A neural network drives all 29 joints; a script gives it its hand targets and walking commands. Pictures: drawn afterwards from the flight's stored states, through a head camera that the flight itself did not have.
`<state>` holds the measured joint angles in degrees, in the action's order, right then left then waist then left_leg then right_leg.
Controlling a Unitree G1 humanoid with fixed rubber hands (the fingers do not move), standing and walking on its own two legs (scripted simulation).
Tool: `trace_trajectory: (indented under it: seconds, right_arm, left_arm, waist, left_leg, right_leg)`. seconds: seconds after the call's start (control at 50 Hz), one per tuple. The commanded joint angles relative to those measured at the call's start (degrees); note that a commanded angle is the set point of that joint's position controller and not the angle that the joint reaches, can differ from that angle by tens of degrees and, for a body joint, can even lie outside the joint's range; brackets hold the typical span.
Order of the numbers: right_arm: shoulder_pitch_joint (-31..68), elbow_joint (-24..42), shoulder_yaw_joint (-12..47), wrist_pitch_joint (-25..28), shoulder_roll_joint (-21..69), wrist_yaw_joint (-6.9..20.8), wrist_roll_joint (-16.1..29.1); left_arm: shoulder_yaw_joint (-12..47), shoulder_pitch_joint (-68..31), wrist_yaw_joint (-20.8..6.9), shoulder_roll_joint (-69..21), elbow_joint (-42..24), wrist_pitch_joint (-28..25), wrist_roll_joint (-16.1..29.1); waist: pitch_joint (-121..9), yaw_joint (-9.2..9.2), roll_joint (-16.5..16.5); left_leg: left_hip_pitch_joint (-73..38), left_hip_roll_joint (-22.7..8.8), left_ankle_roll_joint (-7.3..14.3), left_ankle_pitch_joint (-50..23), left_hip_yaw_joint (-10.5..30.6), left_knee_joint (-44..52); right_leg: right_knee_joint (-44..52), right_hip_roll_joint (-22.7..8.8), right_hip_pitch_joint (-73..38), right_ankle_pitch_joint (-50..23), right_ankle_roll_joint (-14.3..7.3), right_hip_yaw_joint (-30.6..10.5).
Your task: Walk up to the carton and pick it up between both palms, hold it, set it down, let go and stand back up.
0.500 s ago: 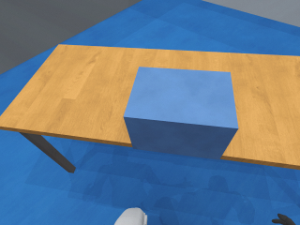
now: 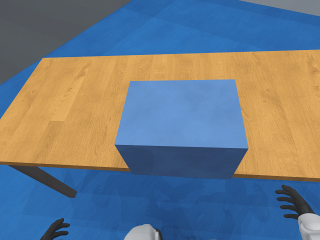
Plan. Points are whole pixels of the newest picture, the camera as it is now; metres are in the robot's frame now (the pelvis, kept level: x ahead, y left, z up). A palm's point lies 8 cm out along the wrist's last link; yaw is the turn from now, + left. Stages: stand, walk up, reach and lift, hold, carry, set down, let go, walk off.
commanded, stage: walk up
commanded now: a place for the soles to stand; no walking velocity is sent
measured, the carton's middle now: (180, 130) +0.39 -0.01 -0.02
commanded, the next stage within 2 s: none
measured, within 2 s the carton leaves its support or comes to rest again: neither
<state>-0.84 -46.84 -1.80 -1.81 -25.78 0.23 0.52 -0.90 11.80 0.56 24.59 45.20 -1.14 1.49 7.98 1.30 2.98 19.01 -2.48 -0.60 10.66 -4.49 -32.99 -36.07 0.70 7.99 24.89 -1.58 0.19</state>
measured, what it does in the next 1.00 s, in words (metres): stands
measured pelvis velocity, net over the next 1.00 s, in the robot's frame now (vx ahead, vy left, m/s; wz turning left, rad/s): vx -0.02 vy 0.03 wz -0.10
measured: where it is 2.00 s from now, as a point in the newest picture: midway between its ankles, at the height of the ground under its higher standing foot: outside the picture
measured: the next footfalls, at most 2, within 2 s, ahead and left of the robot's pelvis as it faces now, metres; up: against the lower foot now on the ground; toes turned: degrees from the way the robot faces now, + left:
none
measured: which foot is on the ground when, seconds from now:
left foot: down 0.00-1.00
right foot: down 0.00-1.00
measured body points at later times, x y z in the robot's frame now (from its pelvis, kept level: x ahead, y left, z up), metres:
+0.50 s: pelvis -0.01 +0.01 +0.02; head +0.01 +0.01 +0.47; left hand +0.11 +0.32 -0.10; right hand +0.09 -0.31 -0.10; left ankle +0.08 +0.13 -0.72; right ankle -0.06 -0.10 -0.72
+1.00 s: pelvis -0.02 +0.03 +0.02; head +0.00 +0.02 +0.46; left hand +0.09 +0.34 -0.10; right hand +0.07 -0.30 -0.10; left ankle +0.08 +0.13 -0.72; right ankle -0.06 -0.10 -0.72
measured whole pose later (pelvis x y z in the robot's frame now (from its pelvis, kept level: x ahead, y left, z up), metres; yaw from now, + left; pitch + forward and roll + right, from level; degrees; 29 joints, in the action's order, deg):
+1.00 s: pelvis -0.02 +0.03 +0.02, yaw -6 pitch -1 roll -1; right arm -4.6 -56.7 -2.9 0.1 -22.3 0.9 0.3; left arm -1.8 10.4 0.2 21.5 56.7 -1.4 0.6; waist 3.2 -0.6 1.7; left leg 17.0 -4.6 1.2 4.9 -9.4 -23.2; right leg -24.7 1.8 8.0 15.6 0.5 -4.8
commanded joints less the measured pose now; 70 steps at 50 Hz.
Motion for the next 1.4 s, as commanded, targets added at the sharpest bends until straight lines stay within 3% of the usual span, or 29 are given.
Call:
trace_trajectory:
  seconds: [0.0, 0.14, 0.22, 0.26, 0.3, 0.32, 0.38, 0.46, 0.52, 0.54, 0.58, 0.64, 0.68, 0.74, 0.8, 0.82, 0.96, 0.98, 1.0, 1.02, 1.08, 1.12, 1.16, 1.2, 1.24, 1.28, 1.34, 1.36, 1.38]
  right_arm:
    - [1.8, 1.59, -1.86, 0.7, -8.97, 0.08, 0.44]
    - [1.97, -2.34, -1.83, 0.82, -9.59, 0.36, 0.0]
    - [2.39, -4.32, -1.78, 1.18, -8.31, 0.38, 0.28]
    - [1.23, -5.54, -2.01, 1.57, -9.15, 0.36, 0.09]
    - [1.66, -6.37, -1.78, 1.92, -8.28, 0.21, 0.01]
    - [1.88, -6.89, -1.89, 2.0, -8.37, 0.15, 0.25]
    - [0.84, -7.37, -1.9, 2.26, -8.16, 0.04, -0.21]
    - [0.59, -8.29, -2.21, 2.66, -8.43, -0.11, -0.25]
    - [-0.04, -8.56, -2.21, 2.76, -8.12, -0.13, 0.06]
    - [-0.61, -8.71, -2.51, 2.72, -8.54, -0.04, -0.2]
    - [-0.6, -8.52, -2.47, 2.84, -8.26, -0.23, -0.22]
    - [-0.68, -8.47, -2.54, 3.05, -8.55, -0.11, -0.11]
    - [-1.09, -8.43, -2.85, 2.57, -8.76, -0.04, 0.17]
    - [-0.25, -7.57, -3.1, 2.68, -8.63, -0.12, -0.15]
    - [-1.37, -7.51, -2.97, 3.07, -8.52, -0.05, -0.36]
    - [-1.61, -7.22, -3.2, 3.11, -9.39, -0.02, -0.33]
    - [-1.92, -6.21, -3.6, 2.63, -8.87, 0.45, -0.12]
    - [-2.06, -5.85, -3.36, 2.75, -8.71, 0.28, -0.26]
    - [-2.55, -6.18, -3.18, 2.82, -9.09, 0.29, -0.36]
    - [-2.69, -6.1, -3.29, 2.78, -9.28, 0.34, -0.41]
    - [-2.16, -5.34, -3.16, 2.85, -9.04, 0.47, -0.27]
    - [-2.06, -5.01, -3.24, 2.69, -8.71, 0.52, -0.07]
    - [-3.13, -4.89, -3.18, 2.84, -9.03, 0.46, -0.17]
    - [-2.98, -4.61, -3.09, 2.87, -9.05, 0.43, -0.58]
    - [-3.48, -4.14, -3.13, 3.29, -8.83, 0.48, -0.72]
    - [-3.48, -3.75, -3.5, 3.1, -9.68, 0.44, -0.6]
    - [-3.6, -2.54, -3.31, 3.13, -9.54, 0.48, -0.85]
    - [-3.24, -2.5, -3.46, 3.29, -9.32, 0.49, -0.99]
    - [-4.08, -2.23, -3.33, 3.42, -9.39, 0.49, -0.72]
  left_arm:
    - [-3.2, 1.94, 0.24, 11.77, -1.77, 0.03, 0.29]
    - [-2.85, -2.17, -0.32, 12.23, 0.62, -0.04, 0.28]
    - [-2.79, -3.0, -0.39, 11.11, 2.18, -0.37, 0.26]
    - [-2.77, -2.93, -0.34, 10.73, 3.23, -0.57, 0.53]
    - [-2.83, -4.23, -0.25, 10.5, 4.24, -0.69, 0.26]
    - [-2.87, -3.4, -0.28, 10.17, 5.0, -0.79, 0.22]
    - [-2.73, -3.99, -0.22, 9.15, 5.87, -0.91, 0.1]
    - [-2.92, -3.79, -0.09, 8.85, 7.45, -1.23, -0.34]
    - [-3.14, -3.74, -0.08, 8.36, 8.11, -1.21, -0.4]
    - [-3.01, -4.17, -0.11, 8.33, 8.03, -1.12, -0.42]
    - [-3.18, -3.16, 0.0, 8.18, 8.56, -0.98, -0.4]
    - [-2.8, -2.99, 0.04, 7.49, 9.11, -1.01, -0.56]
    - [-2.86, -3.06, 0.03, 7.89, 9.1, -0.94, -0.48]
    - [-3.03, -2.91, 0.07, 7.98, 9.18, -0.87, -0.77]
    - [-2.9, -2.53, 0.01, 7.43, 8.81, -1.09, -0.73]
    - [-2.68, -1.72, -0.05, 7.52, 8.97, -1.13, -0.57]
    - [-3.17, -2.6, -0.03, 8.58, 8.17, -0.98, -0.93]
    - [-3.08, -1.86, 0.02, 8.54, 7.94, -1.06, -0.92]
    - [-2.91, -1.9, -0.06, 8.42, 8.22, -1.08, -0.81]
    - [-2.85, -1.28, -0.11, 7.89, 8.07, -1.11, -0.48]
    - [-2.82, -1.98, -0.05, 8.62, 7.62, -1.02, -0.74]
    - [-2.75, -1.48, -0.07, 8.56, 7.84, -0.93, -0.68]
    - [-2.79, -2.26, -0.06, 8.82, 7.33, -0.95, -0.95]
    - [-2.83, -0.9, -0.12, 8.58, 7.41, -0.91, -0.48]
    - [-2.66, -0.96, -0.29, 7.9, 7.29, -0.72, -0.94]
    - [-2.66, -0.32, -0.36, 7.98, 7.47, -0.46, -1.02]
    - [-2.76, -0.39, -0.38, 8.02, 7.26, -0.45, -1.03]
    - [-2.96, -0.74, -0.36, 8.44, 7.37, -0.55, -1.26]
    - [-2.85, -0.77, -0.41, 7.96, 7.01, -0.72, -1.28]
  waist:
    - [-12.07, 0.5, -8.17]
    - [-9.55, -0.38, -4.73]
    - [-8.2, -0.74, -5.47]
    - [-8.75, -0.58, -2.23]
    - [-7.85, -1.48, -4.24]
    - [-7.52, -0.74, -5.13]
    - [-8.08, -1.57, -2.43]
    - [-10.28, -1.66, -1.08]
    - [-9.3, -1.78, -2.38]
    - [-8.36, -2.18, -0.19]
    - [-9.06, -1.98, 0.91]
    - [-10.24, -2.06, -1.96]
    - [-9.06, -2.05, -0.24]
    - [-8.17, -2.0, -1.09]
    - [-9.49, -2.04, -2.14]
    - [-10.37, -1.72, -0.47]
    - [-8.23, -2.28, -3.71]
    - [-9.1, -2.68, -1.93]
    - [-9.29, -2.26, -2.33]
    - [-10.03, -2.16, -1.22]
    - [-8.85, -2.11, -2.46]
    - [-8.61, -1.88, -2.27]
    - [-9.55, -2.39, -4.6]
    - [-9.51, -2.05, -2.65]
    - [-9.64, -2.2, -2.29]
    - [-7.62, -1.94, -0.76]
    - [-6.02, -2.01, -2.01]
    - [-5.75, -2.12, -4.1]
    - [-6.78, -2.16, -2.45]
  left_leg:
    - [-12.36, -5.61, 3.71, -16.05, 5.51, 2.52]
    - [-15.48, -6.4, 3.03, -14.05, 5.66, 6.35]
    - [-15.82, -6.54, 2.83, -9.91, 6.1, 8.84]
    - [-15.57, -6.92, 2.98, -10.67, 5.98, 10.14]
    - [-16.15, -7.47, 2.68, -8.72, 5.87, 11.26]
    - [-15.82, -7.75, 2.65, -10.08, 5.94, 11.03]
    - [-16.69, -7.71, 2.7, -4.28, 5.8, 12.24]
    - [-16.65, -8.97, 2.93, -5.48, 6.51, 13.08]
    - [-15.64, -9.35, 3.4, -1.85, 6.82, 13.71]
    - [-15.83, -8.94, 3.23, -1.68, 6.22, 13.77]
    - [-15.04, -10.1, 3.63, -1.97, 7.09, 14.8]
    - [-16.11, -10.66, 3.89, -2.36, 7.31, 14.83]
    - [-14.47, -10.28, 3.61, 2.92, 6.93, 14.83]
    - [-14.36, -10.74, 3.55, 5.3, 7.72, 16.5]
    - [-15.36, -10.59, 3.65, 1.13, 6.81, 15.43]
    - [-15.33, -11.09, 4.24, 3.13, 7.53, 16.09]
    - [-14.87, -9.82, 2.96, 5.87, 5.39, 14.27]
    - [-16.15, -10.09, 3.33, 4.32, 5.69, 14.36]
    - [-15.97, -10.54, 3.3, 3.35, 5.74, 14.02]
    - [-15.36, -10.25, 3.45, 5.57, 6.06, 14.71]
    - [-15.76, -10.32, 3.6, 1.92, 4.72, 13.27]
    - [-15.2, -10.09, 3.15, 4.17, 5.33, 13.95]
    - [-16.11, -10.38, 3.12, 2.87, 5.3, 13.6]
    - [-15.58, -10.2, 3.37, 2.37, 4.63, 13.14]
    - [-16.44, -10.49, 3.24, 8.15, 4.8, 15.47]
    - [-14.7, -11.0, 3.48, 10.92, 5.53, 16.72]
    - [-13.32, -10.92, 3.26, 11.27, 5.29, 16.5]
    - [-15.21, -10.6, 3.24, 9.61, 4.69, 15.36]
    - [-15.05, -10.65, 3.08, 9.9, 4.64, 16.07]
  right_leg:
    - [7.91, -9.45, 1.82, -38.81, 1.5, -5.5]
    - [13.81, -8.59, 5.3, -28.54, 1.0, -6.4]
    - [17.68, -9.0, 7.83, -23.45, 1.49, -8.6]
    - [17.51, -8.33, 5.69, -22.87, 1.14, -8.08]
    - [18.71, -7.85, 7.89, -19.87, 0.54, -7.7]
    - [19.12, -7.57, 6.77, -20.95, 0.99, -7.19]
    - [20.38, -7.43, 9.12, -14.42, 0.19, -8.17]
    - [19.12, -6.69, 7.46, -16.28, 0.14, -6.89]
    - [19.83, -6.68, 8.73, -13.36, -0.08, -7.62]
    - [19.42, -6.5, 9.08, -13.29, -0.11, -8.18]
    - [18.19, -5.61, 7.43, -13.55, 0.34, -6.77]
    - [17.54, -5.15, 7.81, -14.18, 0.53, -6.48]
    - [18.82, -5.46, 8.64, -11.14, 0.3, -7.91]
    - [18.29, -5.21, 10.08, -10.83, 0.07, -7.28]
    - [17.32, -5.19, 9.36, -13.83, 0.13, -8.07]
    - [16.8, -4.9, 8.84, -12.9, 0.16, -7.48]
    - [19.01, -5.75, 12.04, -9.43, -0.38, -9.82]
    - [18.42, -5.62, 12.76, -11.14, -0.33, -10.08]
    - [18.31, -5.4, 12.17, -11.98, -0.11, -9.29]
    - [17.38, -5.12, 10.69, -11.26, -0.23, -9.67]
    - [17.76, -5.35, 11.42, -14.18, -0.12, -10.31]
    - [18.29, -5.54, 12.36, -11.41, -0.19, -11.18]
    - [17.76, -5.25, 12.11, -14.17, -0.24, -10.64]
    - [17.02, -5.11, 10.89, -14.58, 0.03, -10.29]
    - [18.35, -4.75, 11.63, -8.66, -0.58, -10.69]
    - [17.68, -4.33, 12.42, -7.21, -0.48, -10.39]
    - [18.04, -4.55, 12.57, -7.16, -0.96, -10.97]
    - [18.79, -4.64, 14.63, -7.37, -0.96, -11.27]
    - [18.48, -4.68, 13.48, -7.79, -0.89, -11.35]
